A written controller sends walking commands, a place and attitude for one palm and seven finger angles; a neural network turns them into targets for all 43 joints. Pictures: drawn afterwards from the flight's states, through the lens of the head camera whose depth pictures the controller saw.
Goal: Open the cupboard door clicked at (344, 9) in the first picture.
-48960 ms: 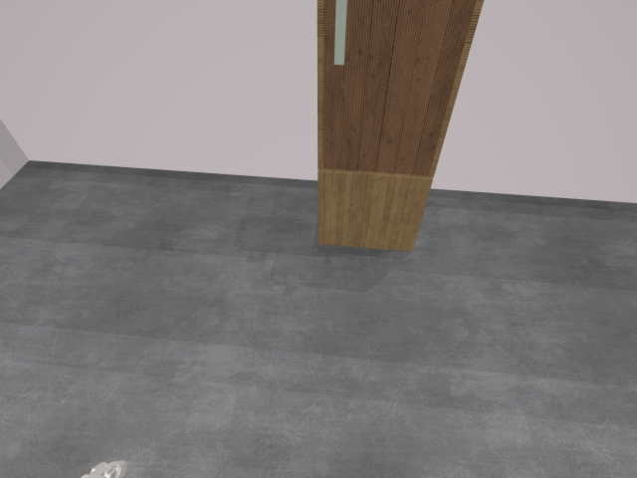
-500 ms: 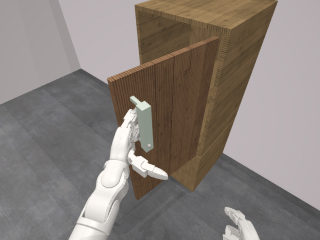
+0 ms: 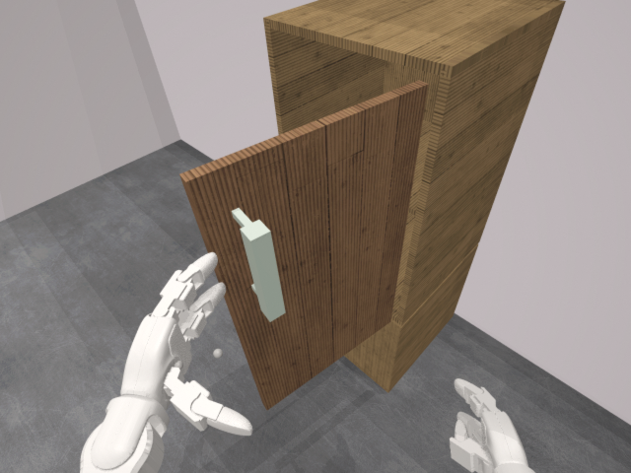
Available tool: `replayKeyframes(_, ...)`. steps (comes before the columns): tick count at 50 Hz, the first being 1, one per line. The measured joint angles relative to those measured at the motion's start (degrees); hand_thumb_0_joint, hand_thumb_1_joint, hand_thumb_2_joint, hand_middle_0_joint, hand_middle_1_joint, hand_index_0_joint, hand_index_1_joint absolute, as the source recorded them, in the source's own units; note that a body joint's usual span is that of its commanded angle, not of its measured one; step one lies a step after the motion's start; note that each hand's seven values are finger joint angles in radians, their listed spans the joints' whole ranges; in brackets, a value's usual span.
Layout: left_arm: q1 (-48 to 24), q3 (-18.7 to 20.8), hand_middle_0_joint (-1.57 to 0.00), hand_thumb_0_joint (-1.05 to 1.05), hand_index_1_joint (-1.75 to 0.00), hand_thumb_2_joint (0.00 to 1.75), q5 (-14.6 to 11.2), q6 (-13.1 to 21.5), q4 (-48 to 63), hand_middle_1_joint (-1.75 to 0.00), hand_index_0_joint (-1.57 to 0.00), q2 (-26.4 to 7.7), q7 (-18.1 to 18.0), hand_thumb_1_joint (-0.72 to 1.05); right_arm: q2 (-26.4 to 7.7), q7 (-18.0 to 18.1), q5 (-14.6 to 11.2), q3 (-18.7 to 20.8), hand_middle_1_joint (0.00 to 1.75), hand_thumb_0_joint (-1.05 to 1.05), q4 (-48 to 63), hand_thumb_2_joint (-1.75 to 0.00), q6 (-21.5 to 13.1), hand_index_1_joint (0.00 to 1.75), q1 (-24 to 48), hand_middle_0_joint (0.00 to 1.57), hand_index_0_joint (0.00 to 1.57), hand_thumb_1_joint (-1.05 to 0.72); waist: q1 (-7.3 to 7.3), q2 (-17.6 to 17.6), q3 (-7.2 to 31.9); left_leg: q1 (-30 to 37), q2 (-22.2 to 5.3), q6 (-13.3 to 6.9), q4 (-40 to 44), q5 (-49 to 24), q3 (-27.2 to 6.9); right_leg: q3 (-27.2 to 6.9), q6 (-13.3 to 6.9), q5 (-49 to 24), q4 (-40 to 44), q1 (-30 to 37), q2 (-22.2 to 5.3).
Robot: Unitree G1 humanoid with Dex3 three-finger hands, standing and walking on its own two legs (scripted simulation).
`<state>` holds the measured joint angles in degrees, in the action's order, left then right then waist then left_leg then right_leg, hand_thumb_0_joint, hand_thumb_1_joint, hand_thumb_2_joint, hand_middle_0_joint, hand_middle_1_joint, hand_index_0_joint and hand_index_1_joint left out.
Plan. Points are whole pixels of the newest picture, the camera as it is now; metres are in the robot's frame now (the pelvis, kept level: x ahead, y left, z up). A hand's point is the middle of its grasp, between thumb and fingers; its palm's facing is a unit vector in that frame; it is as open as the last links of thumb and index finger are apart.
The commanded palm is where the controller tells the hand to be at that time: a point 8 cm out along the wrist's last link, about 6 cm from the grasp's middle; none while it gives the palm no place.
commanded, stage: slide the hand sideways off the handle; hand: left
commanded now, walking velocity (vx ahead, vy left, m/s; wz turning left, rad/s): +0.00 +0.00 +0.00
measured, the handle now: (257, 265) +0.34 +0.11 +0.12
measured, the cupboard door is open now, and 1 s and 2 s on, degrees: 80 80 80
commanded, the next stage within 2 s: draw the hand back to the body in 0.18 s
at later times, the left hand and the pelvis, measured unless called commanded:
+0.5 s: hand (172, 366) +0.19 +0.16 +0.12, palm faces -0.02 -1.00 -0.08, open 16.3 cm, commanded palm +0.16 +0.22 +0.13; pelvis -0.02 +0.01 +0.00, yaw +0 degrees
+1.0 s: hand (89, 368) +0.18 +0.24 +0.14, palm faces +0.25 -0.92 -0.29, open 14.8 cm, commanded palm +0.14 +0.29 +0.15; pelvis -0.02 +0.04 +0.01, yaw +0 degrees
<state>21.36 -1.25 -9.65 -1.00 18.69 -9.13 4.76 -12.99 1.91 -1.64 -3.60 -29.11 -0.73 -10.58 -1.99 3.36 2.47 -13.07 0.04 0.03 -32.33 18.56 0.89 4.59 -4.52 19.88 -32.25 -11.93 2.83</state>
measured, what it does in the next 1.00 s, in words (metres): stands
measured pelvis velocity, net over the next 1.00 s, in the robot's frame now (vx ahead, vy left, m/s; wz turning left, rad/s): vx -0.02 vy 0.04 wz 0.00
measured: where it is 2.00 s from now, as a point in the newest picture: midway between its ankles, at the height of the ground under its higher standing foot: outside the picture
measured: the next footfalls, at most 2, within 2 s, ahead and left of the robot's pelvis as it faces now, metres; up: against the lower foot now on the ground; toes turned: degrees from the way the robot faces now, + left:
none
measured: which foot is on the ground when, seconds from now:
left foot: down 0.00-1.00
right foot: down 0.00-1.00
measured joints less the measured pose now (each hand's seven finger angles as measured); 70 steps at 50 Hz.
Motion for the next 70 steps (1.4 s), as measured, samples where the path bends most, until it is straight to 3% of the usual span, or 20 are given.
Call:
replayKeyframes(10, 4.0, 4.4, -0.15, -0.01, -0.30, 0.30, -3.1, 3.3, 0.5, -0.31, -0.15, -1.8, 5.1, -0.50, -1.4, 0.9, -0.4, 0.6, 0.30, 0.02, -1.3, -0.90, -4.2, 0.30, -2.2, 0.20, 0.20, -0.91, -0.07, 0.5, 0.3, -2.1, -0.3, 0.4, -2.1, 0.3, -0.9, 0.9, -0.4, 0.3, -1.5, -1.6, 0.2)
replayKeyframes(17, 1.5, 4.3, -0.15, -0.01, -0.30, 0.30, -3.7, 4.7, -1.5, -0.30, -0.15, -2.2, 5.4, -0.50, -2.0, 1.7, -0.6, 1.0, 0.30, 0.02, -3.0, -0.90, -7.3, 0.30, -2.9, 0.20, 0.20, -0.91, 0.24, 0.9, -0.5, -3.6, -0.3, 0.2, -3.7, 0.1, -1.3, 1.4, -0.2, -0.2, -2.1, -2.5, 0.2)
replayKeyframes(27, -1.2, 7.2, -0.15, -0.01, -0.30, 0.30, -4.9, 2.4, -2.0, -0.30, -0.15, -4.0, 5.4, -0.50, -1.1, 2.2, -0.9, 0.1, 0.30, 0.02, -4.2, -0.90, -9.4, 0.30, -3.0, 0.20, 0.20, -0.91, 0.51, 0.7, -0.6, -2.2, 0.0, -0.8, -2.2, -0.7, -0.2, 0.3, 0.7, -1.7, -0.3, -1.3, -0.1)
replayKeyframes(40, 2.4, 8.8, -0.15, -0.01, -0.30, 0.31, -5.4, -1.5, 4.6, -0.30, -0.15, -5.0, 7.0, -0.47, -0.9, 2.1, -1.1, -0.7, 0.30, 0.02, -3.5, -0.90, -10.8, 0.30, -2.1, 0.20, 0.21, -0.91, -1.24, 0.3, -0.6, -0.7, 1.7, -2.5, -0.8, -1.2, 0.1, 0.0, 2.4, -2.0, 0.8, 0.3, -1.7)
replayKeyframes(45, 4.3, 8.0, -0.16, -0.01, -0.30, 0.35, 2.7, 1.8, 6.4, -0.30, -0.16, -6.5, -3.5, -0.37, 0.0, 2.1, 0.8, -0.8, 0.30, 0.02, -4.2, -0.90, -9.3, 0.30, -0.4, 0.20, 0.21, -0.91, -1.43, 0.0, -2.2, 1.8, 1.7, -2.8, 1.7, -2.1, 0.4, -0.4, 2.6, -3.4, 3.9, 2.9, -1.6)
replayKeyframes(50, 5.7, 8.1, -0.16, -0.01, -0.30, 0.41, 6.2, 4.0, 6.2, -0.30, -0.16, -6.5, -8.9, -0.23, 0.3, 1.7, 1.6, -0.5, 0.30, 0.02, -4.7, -0.90, -7.3, 0.30, -0.1, 0.20, 0.21, -0.91, -1.67, -0.1, -3.8, 4.4, 2.0, -3.1, 5.1, -3.5, 0.9, -1.0, 3.0, -4.9, 7.0, 5.2, -1.8)
replayKeyframes(56, 6.5, 9.8, -0.17, -0.01, -0.30, 0.50, 7.3, 5.2, 6.1, -0.30, -0.17, -7.6, -10.8, -0.03, 0.3, 1.3, 1.9, 0.0, 0.30, 0.02, -6.1, -0.90, -5.5, 0.30, -0.5, 0.20, 0.21, -0.91, -1.66, 0.0, -4.4, 6.5, 2.3, -3.2, 7.8, -4.3, 1.2, -1.5, 3.2, -5.6, 9.2, 7.0, -2.0)
replayKeyframes(70, 7.2, 16.9, -0.19, 0.00, -0.30, 0.71, 6.6, 5.9, 4.6, -0.31, -0.19, -10.2, -11.2, 0.45, -0.5, 1.2, 1.4, 1.8, 0.30, 0.02, -7.1, -0.90, -3.0, 0.30, -0.6, 0.20, 0.21, -0.91, -1.59, 0.6, -3.9, 8.2, 1.7, -2.8, 9.1, -4.0, 1.7, -2.1, 3.0, -5.9, 11.4, 8.8, -1.3)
